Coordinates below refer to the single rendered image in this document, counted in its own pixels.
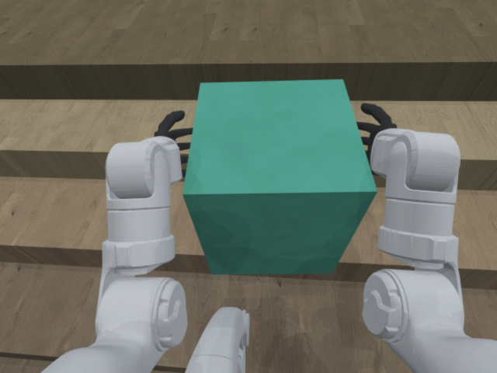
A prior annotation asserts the robot left forearm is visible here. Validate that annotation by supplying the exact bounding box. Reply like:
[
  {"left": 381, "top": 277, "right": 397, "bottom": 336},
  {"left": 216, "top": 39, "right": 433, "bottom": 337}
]
[{"left": 96, "top": 136, "right": 182, "bottom": 336}]

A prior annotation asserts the left robot thigh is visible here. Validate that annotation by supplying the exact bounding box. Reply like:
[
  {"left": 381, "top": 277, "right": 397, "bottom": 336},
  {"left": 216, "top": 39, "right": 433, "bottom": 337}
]
[{"left": 185, "top": 307, "right": 250, "bottom": 373}]

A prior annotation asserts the robot left hand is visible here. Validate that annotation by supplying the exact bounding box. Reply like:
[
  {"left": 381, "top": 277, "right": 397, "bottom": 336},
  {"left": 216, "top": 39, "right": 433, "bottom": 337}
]
[{"left": 155, "top": 110, "right": 193, "bottom": 177}]

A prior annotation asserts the carton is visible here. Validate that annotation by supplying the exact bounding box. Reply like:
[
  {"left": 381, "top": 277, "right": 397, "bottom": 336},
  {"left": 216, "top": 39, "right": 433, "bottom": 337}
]
[{"left": 182, "top": 79, "right": 377, "bottom": 274}]

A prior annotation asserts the robot right upper arm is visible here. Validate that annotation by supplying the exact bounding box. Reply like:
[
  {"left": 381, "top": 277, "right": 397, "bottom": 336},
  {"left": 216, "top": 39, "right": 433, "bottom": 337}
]
[{"left": 362, "top": 269, "right": 497, "bottom": 373}]

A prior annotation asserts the robot right forearm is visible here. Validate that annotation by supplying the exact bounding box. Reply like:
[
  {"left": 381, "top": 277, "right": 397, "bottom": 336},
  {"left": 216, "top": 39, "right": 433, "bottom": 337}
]
[{"left": 370, "top": 128, "right": 464, "bottom": 313}]

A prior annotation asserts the robot left upper arm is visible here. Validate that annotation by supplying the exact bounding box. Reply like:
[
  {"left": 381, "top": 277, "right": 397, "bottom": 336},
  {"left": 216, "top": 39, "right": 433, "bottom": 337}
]
[{"left": 41, "top": 277, "right": 188, "bottom": 373}]

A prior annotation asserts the robot right hand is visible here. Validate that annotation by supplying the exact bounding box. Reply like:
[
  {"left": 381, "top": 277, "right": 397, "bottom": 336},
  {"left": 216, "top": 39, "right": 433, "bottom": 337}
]
[{"left": 356, "top": 103, "right": 397, "bottom": 176}]

